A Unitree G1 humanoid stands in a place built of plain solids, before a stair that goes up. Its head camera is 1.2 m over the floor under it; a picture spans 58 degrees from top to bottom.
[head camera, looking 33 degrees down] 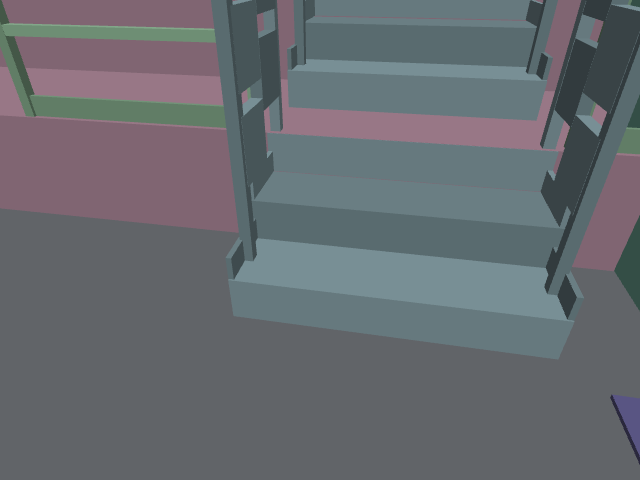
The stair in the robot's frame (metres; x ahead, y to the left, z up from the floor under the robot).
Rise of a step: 0.18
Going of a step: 0.30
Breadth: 1.22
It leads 11 degrees to the right of straight ahead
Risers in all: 3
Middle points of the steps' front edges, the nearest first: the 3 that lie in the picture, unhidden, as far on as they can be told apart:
1.18 -0.25 0.18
1.47 -0.31 0.37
1.77 -0.36 0.55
